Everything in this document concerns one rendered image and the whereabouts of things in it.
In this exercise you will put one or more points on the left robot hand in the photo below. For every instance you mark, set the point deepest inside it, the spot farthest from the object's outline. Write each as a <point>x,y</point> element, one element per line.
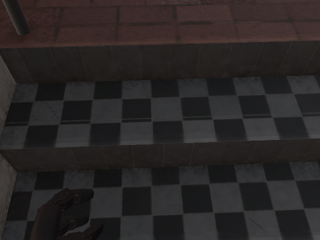
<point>51,224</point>

